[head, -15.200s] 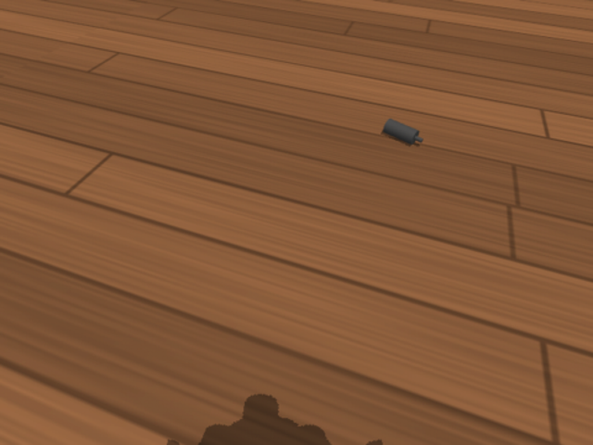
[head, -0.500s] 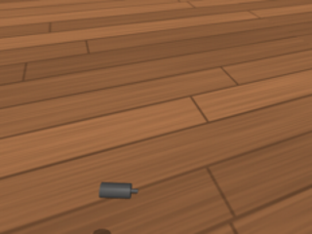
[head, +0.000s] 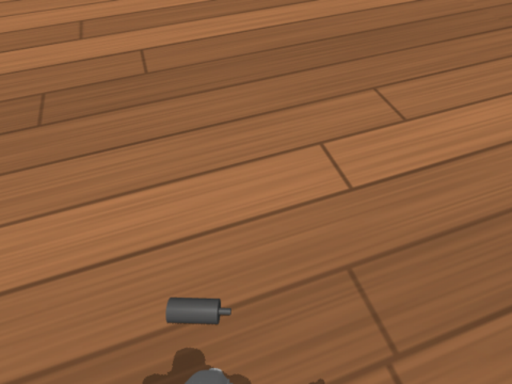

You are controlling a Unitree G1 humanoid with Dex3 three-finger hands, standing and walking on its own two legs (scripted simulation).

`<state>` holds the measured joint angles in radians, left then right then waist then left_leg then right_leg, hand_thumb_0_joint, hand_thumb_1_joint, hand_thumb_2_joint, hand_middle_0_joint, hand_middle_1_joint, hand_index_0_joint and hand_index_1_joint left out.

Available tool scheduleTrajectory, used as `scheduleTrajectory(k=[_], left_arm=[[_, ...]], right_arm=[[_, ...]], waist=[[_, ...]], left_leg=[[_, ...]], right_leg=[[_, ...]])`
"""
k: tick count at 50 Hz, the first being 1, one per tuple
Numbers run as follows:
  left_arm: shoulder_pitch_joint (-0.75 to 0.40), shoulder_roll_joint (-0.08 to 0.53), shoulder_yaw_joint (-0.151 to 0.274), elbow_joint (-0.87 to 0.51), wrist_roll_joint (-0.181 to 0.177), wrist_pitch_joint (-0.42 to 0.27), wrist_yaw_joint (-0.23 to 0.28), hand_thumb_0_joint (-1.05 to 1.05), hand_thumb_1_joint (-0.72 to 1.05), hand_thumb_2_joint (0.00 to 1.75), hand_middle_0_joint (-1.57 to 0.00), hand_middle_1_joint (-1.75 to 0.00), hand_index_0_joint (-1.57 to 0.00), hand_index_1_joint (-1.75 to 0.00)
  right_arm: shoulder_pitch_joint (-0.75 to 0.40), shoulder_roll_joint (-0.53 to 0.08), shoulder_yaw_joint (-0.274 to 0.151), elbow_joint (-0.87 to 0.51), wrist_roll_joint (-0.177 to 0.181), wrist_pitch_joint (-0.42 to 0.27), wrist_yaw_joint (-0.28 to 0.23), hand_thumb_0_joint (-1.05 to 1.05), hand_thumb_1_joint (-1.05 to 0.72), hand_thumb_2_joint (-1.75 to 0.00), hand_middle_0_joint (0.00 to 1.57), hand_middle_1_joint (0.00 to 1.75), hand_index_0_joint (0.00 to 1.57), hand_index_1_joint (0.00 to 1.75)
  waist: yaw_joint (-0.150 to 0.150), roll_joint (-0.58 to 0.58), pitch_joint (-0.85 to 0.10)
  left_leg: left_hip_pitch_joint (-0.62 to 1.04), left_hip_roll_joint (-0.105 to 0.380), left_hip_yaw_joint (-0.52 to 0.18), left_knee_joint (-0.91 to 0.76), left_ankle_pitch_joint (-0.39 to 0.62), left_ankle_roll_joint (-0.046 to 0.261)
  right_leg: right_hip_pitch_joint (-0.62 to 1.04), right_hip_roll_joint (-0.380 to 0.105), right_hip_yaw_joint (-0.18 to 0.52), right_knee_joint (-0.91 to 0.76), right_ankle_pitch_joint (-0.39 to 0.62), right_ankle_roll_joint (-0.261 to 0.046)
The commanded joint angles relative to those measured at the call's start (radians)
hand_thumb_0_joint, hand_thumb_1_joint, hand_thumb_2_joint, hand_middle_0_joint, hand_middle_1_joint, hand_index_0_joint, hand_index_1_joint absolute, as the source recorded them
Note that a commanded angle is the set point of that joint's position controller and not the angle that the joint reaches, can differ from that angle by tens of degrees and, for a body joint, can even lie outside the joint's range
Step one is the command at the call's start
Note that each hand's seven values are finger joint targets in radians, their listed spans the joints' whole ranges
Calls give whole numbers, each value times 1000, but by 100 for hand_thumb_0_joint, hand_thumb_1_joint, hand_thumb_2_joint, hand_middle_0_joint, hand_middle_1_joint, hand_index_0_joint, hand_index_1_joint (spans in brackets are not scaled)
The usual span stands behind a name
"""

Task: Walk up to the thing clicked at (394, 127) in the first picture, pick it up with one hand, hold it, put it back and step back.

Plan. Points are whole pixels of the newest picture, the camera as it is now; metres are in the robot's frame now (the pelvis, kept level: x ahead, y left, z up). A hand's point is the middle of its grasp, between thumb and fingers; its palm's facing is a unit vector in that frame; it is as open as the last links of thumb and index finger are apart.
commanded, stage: walk up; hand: left
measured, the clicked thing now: (200, 310) +0.44 +0.24 -0.73
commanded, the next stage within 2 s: stand in 1.92 s
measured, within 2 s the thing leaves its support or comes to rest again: neither
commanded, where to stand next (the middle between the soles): +0.06 +0.02 m, yaw +1 degrees
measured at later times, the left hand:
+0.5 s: hand out of the picture +0.06 +0.27 -0.15, palm faces +0.00 -0.90 -0.43, open 7.4 cm
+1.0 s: hand out of the picture +0.07 +0.27 -0.16, palm faces +0.03 -0.94 -0.35, open 7.4 cm
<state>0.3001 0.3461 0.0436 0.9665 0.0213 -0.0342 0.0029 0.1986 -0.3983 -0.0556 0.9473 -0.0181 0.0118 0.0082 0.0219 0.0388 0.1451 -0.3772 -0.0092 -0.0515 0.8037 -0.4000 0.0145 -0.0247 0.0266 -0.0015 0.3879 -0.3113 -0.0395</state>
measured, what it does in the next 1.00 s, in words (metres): steps on the spot: left foot, then right foot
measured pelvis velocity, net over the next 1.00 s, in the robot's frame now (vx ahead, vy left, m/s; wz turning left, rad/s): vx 0.01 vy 0.01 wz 0.06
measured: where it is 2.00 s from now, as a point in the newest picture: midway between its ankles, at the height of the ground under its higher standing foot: outside the picture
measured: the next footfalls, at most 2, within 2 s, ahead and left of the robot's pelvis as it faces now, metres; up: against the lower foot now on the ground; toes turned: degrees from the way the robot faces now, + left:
left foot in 0.10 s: +0.14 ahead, +0.13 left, +0.00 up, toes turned +1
right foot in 0.36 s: +0.07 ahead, -0.12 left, +0.00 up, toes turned +3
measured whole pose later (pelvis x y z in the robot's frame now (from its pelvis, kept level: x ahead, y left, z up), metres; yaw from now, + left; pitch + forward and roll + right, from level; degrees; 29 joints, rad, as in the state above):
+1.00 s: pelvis +0.01 +0.01 -0.01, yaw +3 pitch -4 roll +0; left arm 0.18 0.34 0.02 1.00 0.02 -0.01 -0.01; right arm 0.15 -0.36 -0.02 0.97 0.00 0.01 0.01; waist 0.00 0.02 0.08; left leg -0.17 0.01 -0.07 0.56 -0.33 -0.01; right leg -0.20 -0.01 -0.01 0.54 -0.28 0.01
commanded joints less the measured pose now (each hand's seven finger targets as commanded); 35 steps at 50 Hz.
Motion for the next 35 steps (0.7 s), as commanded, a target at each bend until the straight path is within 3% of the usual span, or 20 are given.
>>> scheduleTrajectory(k=[1,4,5,6,7,8,11,15,18,19,20,21,22,24,25,29,31,33,34,35], left_arm=[[-46,251,56,-102,-5,-9,21,0,90,90,-20,-30,-20,-30],[-86,237,46,-114,-34,8,17,0,90,90,-20,-30,-20,-30],[-62,200,35,-126,-44,8,16,0,90,90,-20,-30,-20,-30],[-15,170,29,-115,-63,17,18,0,90,90,-20,-30,-20,-30],[28,204,42,-80,-58,44,27,0,90,90,-20,-30,-20,-30],[16,214,37,-62,-50,52,30,0,90,90,-20,-30,-20,-30],[2,215,41,-36,-46,51,14,0,90,90,-20,-30,-20,-30],[33,200,46,-11,-35,36,19,0,90,90,-20,-30,-20,-30],[42,240,62,-13,-10,23,29,0,90,90,-20,-30,-20,-30],[20,298,76,-34,3,19,31,0,90,90,-20,-30,-20,-30],[-40,382,93,-63,5,15,31,0,90,90,-20,-30,-20,-30],[-93,422,99,-99,21,10,33,0,90,90,-20,-30,-20,-30],[-100,383,100,-111,20,5,35,0,90,90,-20,-30,-20,-30],[-156,303,86,-128,9,3,37,0,90,90,-20,-30,-20,-30],[-171,286,87,-132,12,2,36,0,90,90,-20,-30,-20,-30],[-65,265,76,-141,27,-4,33,0,90,90,-20,-30,-20,-30],[-68,279,80,-146,20,6,27,0,90,90,-20,-30,-20,-30],[-96,278,68,-154,-9,22,19,0,90,90,-20,-30,-20,-30],[-66,222,48,-157,-18,25,18,0,90,90,-20,-30,-20,-30],[-38,145,32,-168,-22,24,13,0,90,90,-20,-30,-20,-30]], right_arm=[[-30,-117,-28,-76,4,-27,-2,0,-90,-90,20,30,20,30],[74,-144,-49,-38,2,-43,-15,0,-90,-90,20,30,20,30],[113,-211,-67,-37,-1,-47,-23,0,-90,-90,20,30,20,30],[87,-236,-65,-58,-2,-53,-31,0,-90,-90,20,30,20,30],[27,-240,-59,-72,6,-53,-37,0,-90,-90,20,30,20,30],[-25,-232,-54,-72,11,-52,-39,0,-90,-90,20,30,20,30],[-139,-185,-29,-98,2,-35,-36,0,-90,-90,20,30,20,30],[-135,-208,-42,-91,1,-10,-24,0,-90,-90,20,30,20,30],[-152,-188,-52,-122,19,21,-12,0,-90,-90,20,30,20,30],[-160,-161,-46,-141,26,28,-9,0,-90,-90,20,30,20,30],[-175,-130,-47,-148,22,37,-9,0,-90,-90,20,30,20,30],[-177,-169,-65,-158,6,53,-13,0,-90,-90,20,30,20,30],[-156,-186,-73,-156,6,55,-12,0,-90,-90,20,30,20,30],[-85,-148,-68,-131,18,45,-9,0,-90,-90,20,30,20,30],[-54,-142,-69,-127,21,40,-7,0,-90,-90,20,30,20,30],[-106,-139,-44,-149,17,18,-3,0,-90,-90,20,30,20,30],[-82,-134,-42,-136,6,3,-6,0,-90,-90,20,30,20,30],[4,-133,-48,-90,-8,-21,-14,0,-90,-90,20,30,20,30],[10,-192,-66,-88,-20,-32,-20,0,-90,-90,20,30,20,30],[-12,-246,-74,-103,-25,-45,-22,0,-90,-90,20,30,20,30]], waist=[[14,-191,-104],[-63,-107,-188],[-74,16,-261],[-55,126,-311],[-34,102,-291],[-17,120,-228],[17,130,-138],[15,165,-159],[21,84,-167],[9,-37,-137],[21,-232,-96],[25,-239,-56],[9,-178,-23],[-34,-137,-53],[-39,-160,-88],[44,-207,-197],[33,-252,-229],[-18,-206,-239],[-13,-86,-256],[15,125,-271]], left_leg=[[34,29,50,-212,135,7],[343,17,57,-418,497,42],[468,143,-85,-400,757,86],[506,306,-318,-413,845,183],[362,378,-370,-423,721,285],[245,392,-380,-433,680,305],[126,257,-160,-459,440,190],[168,238,-132,-349,561,176],[100,159,-68,-226,431,95],[18,73,-21,-145,288,49],[-41,-58,34,93,-87,0],[-26,-45,-84,309,-200,-9],[-52,-31,-132,363,-190,-5],[-85,-63,-149,402,-124,0],[-89,-68,-126,390,-101,-12],[-89,-13,-28,-4,-116,-34],[-6,10,-1,-233,-132,-21],[218,-2,24,-568,207,2],[378,107,-162,-514,411,40],[529,285,-392,-455,627,107]], right_leg=[[29,-209,74,45,713,-111],[-132,-144,22,251,620,-37],[-208,-81,21,387,463,8],[-286,24,39,527,27,35],[-213,24,85,596,-308,27],[-193,-16,110,603,-365,18],[-196,-36,102,497,-306,2],[-181,-28,-7,253,-143,32],[-147,-47,25,83,116,9],[-176,-172,197,29,200,-42],[-283,-391,461,-115,160,-170],[-396,-495,578,-137,197,-285],[-368,-470,525,-85,295,-292],[-272,-326,262,14,511,-216],[-219,-287,203,37,511,-192],[47,-248,179,103,412,-158],[64,-275,189,170,476,-160],[-43,-228,114,326,553,-91],[-226,-162,88,440,355,-22],[-482,-29,-1,514,-212,30]])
